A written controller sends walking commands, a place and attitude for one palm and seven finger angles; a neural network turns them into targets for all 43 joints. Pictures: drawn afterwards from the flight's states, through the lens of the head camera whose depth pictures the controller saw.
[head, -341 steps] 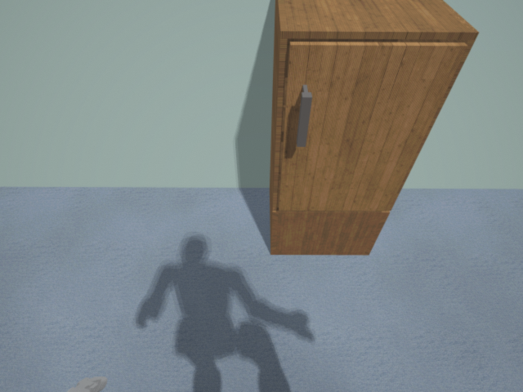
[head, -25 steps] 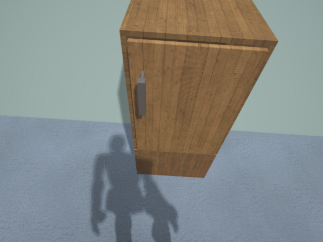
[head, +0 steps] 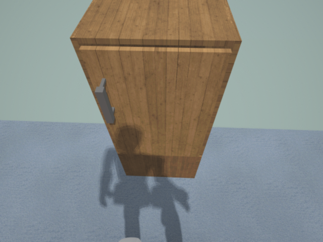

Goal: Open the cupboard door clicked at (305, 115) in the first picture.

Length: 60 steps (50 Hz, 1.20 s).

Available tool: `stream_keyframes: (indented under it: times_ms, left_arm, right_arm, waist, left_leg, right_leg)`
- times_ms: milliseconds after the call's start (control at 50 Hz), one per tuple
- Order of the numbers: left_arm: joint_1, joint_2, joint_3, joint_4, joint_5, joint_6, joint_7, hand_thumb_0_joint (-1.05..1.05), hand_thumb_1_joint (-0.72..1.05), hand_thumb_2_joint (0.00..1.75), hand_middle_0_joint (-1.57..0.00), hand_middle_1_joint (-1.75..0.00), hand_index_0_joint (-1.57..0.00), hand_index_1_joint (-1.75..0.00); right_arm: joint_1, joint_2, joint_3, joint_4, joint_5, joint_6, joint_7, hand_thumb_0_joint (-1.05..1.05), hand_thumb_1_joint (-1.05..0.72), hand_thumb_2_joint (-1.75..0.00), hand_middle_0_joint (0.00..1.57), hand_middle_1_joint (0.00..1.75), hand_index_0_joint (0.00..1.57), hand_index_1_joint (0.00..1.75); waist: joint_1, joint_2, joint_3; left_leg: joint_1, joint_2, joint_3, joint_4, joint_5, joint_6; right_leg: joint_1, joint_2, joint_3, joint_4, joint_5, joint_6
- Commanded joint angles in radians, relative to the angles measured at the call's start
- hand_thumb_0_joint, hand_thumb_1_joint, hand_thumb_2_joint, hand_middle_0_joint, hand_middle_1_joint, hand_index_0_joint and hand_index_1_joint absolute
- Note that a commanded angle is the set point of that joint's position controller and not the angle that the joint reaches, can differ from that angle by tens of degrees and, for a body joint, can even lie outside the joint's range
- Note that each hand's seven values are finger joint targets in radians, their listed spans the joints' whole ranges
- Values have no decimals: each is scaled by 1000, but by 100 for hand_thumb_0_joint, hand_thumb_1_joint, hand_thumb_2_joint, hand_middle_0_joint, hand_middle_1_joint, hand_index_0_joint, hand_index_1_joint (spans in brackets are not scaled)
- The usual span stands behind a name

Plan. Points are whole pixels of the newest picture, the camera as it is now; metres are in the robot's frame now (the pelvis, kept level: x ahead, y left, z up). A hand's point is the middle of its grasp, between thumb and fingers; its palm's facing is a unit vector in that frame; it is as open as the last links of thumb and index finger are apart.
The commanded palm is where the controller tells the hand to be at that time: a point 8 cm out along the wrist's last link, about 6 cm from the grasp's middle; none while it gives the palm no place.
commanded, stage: come to a stop and stand still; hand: left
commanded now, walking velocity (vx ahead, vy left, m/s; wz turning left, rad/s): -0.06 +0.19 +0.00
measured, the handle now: (107, 101) +0.51 +0.21 +0.01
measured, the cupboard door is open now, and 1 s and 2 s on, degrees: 0 0 0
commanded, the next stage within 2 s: look again from close up in 1.24 s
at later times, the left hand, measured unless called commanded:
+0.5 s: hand out of the picture +0.00 +0.21 -0.17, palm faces +0.05 -0.97 -0.24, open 7.4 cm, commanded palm none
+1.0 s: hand out of the picture -0.04 +0.17 -0.17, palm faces +0.02 -0.99 -0.17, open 7.4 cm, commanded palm none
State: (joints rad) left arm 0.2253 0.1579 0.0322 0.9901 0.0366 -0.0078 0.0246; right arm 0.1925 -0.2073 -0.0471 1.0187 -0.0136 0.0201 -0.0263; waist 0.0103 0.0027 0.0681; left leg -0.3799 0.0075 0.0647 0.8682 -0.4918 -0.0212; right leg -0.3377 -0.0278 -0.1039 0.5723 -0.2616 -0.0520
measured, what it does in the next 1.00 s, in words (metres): steps on the spot: left foot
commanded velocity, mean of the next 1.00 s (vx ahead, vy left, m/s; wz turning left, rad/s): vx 0.00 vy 0.02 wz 0.00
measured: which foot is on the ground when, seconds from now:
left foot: up 0.00-0.14, down 0.16-1.00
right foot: down 0.00-1.00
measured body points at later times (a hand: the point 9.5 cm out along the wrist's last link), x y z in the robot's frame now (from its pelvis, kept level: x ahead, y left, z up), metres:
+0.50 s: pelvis -0.02 +0.02 +0.00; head -0.03 +0.02 +0.45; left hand -0.01 +0.26 -0.16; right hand +0.06 -0.21 -0.15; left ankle +0.00 +0.08 -0.73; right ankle +0.01 -0.11 -0.73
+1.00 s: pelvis -0.03 +0.01 +0.01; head -0.04 +0.01 +0.46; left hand -0.04 +0.22 -0.15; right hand -0.05 -0.21 -0.15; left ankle +0.00 +0.08 -0.73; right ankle +0.01 -0.11 -0.73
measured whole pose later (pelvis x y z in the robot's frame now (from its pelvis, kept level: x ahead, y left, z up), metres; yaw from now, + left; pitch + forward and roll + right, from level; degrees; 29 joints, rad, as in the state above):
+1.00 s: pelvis -0.03 +0.01 +0.01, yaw +0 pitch -2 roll +0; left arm 0.34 0.14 -0.01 1.05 0.02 0.00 0.03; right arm 0.35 -0.15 0.00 1.07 -0.02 0.00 -0.01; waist -0.01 -0.01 0.01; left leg -0.23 -0.04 0.09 0.44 -0.19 0.07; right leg -0.25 -0.04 -0.06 0.47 -0.19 0.00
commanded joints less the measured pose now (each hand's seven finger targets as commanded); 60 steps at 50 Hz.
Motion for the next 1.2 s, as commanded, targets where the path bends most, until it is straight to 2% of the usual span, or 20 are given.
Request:
stream_keyframes:
  times_ms: [0,60,100,120,160,180,220,240,260,280,300,340,360,380,400,440,500,540,680,1180]
  left_arm:
    - [108,190,40,-20,-9,-7,19,0,90,90,-20,-30,-20,-30]
    - [80,193,43,-23,-11,0,20,0,90,90,-20,-30,-20,-30]
    - [40,194,46,-34,-17,7,20,0,90,90,-20,-30,-20,-30]
    - [28,180,45,-40,-19,12,17,0,90,90,-20,-30,-20,-30]
    - [27,112,30,-53,-17,27,14,0,90,90,-20,-30,-20,-30]
    - [9,105,22,-50,-15,35,15,0,90,90,-20,-30,-20,-30]
    - [30,80,15,-31,-10,45,10,0,90,90,-20,-30,-20,-30]
    - [254,97,-10,57,-31,8,47,0,90,90,-20,-30,-20,-30]
    - [280,137,-4,53,-9,-25,42,0,90,90,-20,-30,-20,-30]
    - [180,181,2,5,-3,-37,43,0,90,90,-20,-30,-20,-30]
    - [102,192,-1,-36,-3,-37,35,0,90,90,-20,-30,-20,-30]
    - [47,184,3,-60,-11,-25,37,0,90,90,-20,-30,-20,-30]
    - [40,170,0,-68,-10,-12,34,0,90,90,-20,-30,-20,-30]
    - [57,151,-5,-60,-15,0,33,0,90,90,-20,-30,-20,-30]
    - [81,130,-11,-51,-15,8,32,0,90,90,-20,-30,-20,-30]
    - [105,101,-18,-42,-14,16,26,0,90,90,-20,-30,-20,-30]
    - [116,109,-17,-47,-10,14,17,0,90,90,-20,-30,-20,-30]
    - [127,107,-15,-48,-8,15,15,0,90,90,-20,-30,-20,-30]
    - [143,102,-16,-38,-11,2,12,0,90,90,-20,-30,-20,-30]
    - [175,48,-29,62,-20,-19,18,0,90,90,-20,-30,-20,-30]
  right_arm:
    - [38,-4,10,-57,7,-6,6,0,-90,-90,20,30,20,30]
    - [49,-13,5,-57,6,0,6,0,-90,-90,20,30,20,30]
    - [93,-19,4,-44,4,-3,7,0,-90,-90,20,30,20,30]
    - [107,-39,0,-40,2,-7,4,0,-90,-90,20,30,20,30]
    - [74,-92,-6,-64,-8,-11,2,0,-90,-90,20,30,20,30]
    - [35,-88,0,-75,-7,-11,-1,0,-90,-90,20,30,20,30]
    - [-13,-79,3,-93,-9,-16,-7,0,-90,-90,20,30,20,30]
    - [-162,-151,-8,-152,5,-29,0,0,-90,-90,20,30,20,30]
    - [-147,-105,9,-181,9,-37,16,0,-90,-90,20,30,20,30]
    - [28,-28,13,-187,8,-31,20,0,-90,-90,20,30,20,30]
    - [84,-37,12,-178,7,-26,18,0,-90,-90,20,30,20,30]
    - [82,-42,8,-144,6,-22,19,0,-90,-90,20,30,20,30]
    - [91,-57,6,-137,-1,-30,20,0,-90,-90,20,30,20,30]
    - [73,-79,9,-140,-3,-33,16,0,-90,-90,20,30,20,30]
    - [63,-89,10,-148,-2,-32,11,0,-90,-90,20,30,20,30]
    - [52,-102,9,-160,-2,-32,6,0,-90,-90,20,30,20,30]
    - [63,-96,8,-152,-5,-29,12,0,-90,-90,20,30,20,30]
    - [72,-104,5,-144,-7,-28,14,0,-90,-90,20,30,20,30]
    - [115,-91,15,-97,-5,-39,13,0,-90,-90,20,30,20,30]
    - [184,-5,35,50,3,-50,2,0,-90,-90,20,30,20,30]
  waist:
    - [33,-118,-134]
    - [17,-101,-121]
    - [-11,-86,-109]
    - [-17,-35,-101]
    - [2,200,-67]
    - [2,220,-47]
    - [19,120,-32]
    - [99,210,-112]
    - [106,24,-149]
    - [-12,-288,-203]
    - [-39,-263,-198]
    - [-54,-111,-135]
    - [-44,71,-101]
    - [-22,174,-54]
    - [-11,159,-29]
    - [1,41,11]
    - [-3,-3,46]
    - [-4,17,50]
    - [-4,3,2]
    - [-11,-3,20]
  left_leg:
    - [-1,-2,-16,-157,46,-5]
    - [82,1,-19,-266,119,0]
    - [202,11,-16,-410,236,15]
    - [264,52,-42,-447,305,34]
    - [211,228,-222,-533,528,139]
    - [145,256,-252,-600,513,186]
    - [91,248,-242,-624,439,213]
    - [146,238,-117,-293,669,152]
    - [158,148,-81,-183,606,104]
    - [32,29,-45,-146,246,39]
    - [70,-4,-60,-232,77,14]
    - [178,17,-54,-390,250,32]
    - [226,64,-85,-405,427,46]
    - [168,131,-165,-445,548,79]
    - [128,158,-198,-490,543,103]
    - [57,150,-211,-539,302,110]
    - [-6,117,-201,-595,11,87]
    - [-17,113,-207,-621,-53,84]
    - [24,110,-193,-624,5,80]
    - [83,92,-135,-575,156,59]
  right_leg:
    - [234,-310,291,-168,618,-167]
    - [179,-313,296,-167,515,-154]
    - [93,-277,263,-143,389,-106]
    - [27,-229,223,-122,264,-71]
    - [1,-65,64,-16,-37,21]
    - [24,-32,33,89,-188,43]
    - [28,-35,71,218,-210,40]
    - [53,-123,202,72,-27,4]
    - [129,-127,164,-186,285,31]
    - [234,-275,372,-156,515,-40]
    - [218,-301,288,-101,609,-100]
    - [95,-197,239,-52,381,-49]
    - [37,-127,166,-16,224,-13]
    - [36,-67,105,-10,38,24]
    - [56,-34,73,-7,-67,39]
    - [84,-31,78,-42,-56,37]
    - [92,-49,102,-94,-42,25]
    - [83,-45,106,-103,-63,24]
    - [105,-62,120,-143,-32,22]
    - [93,-84,155,-223,-1,14]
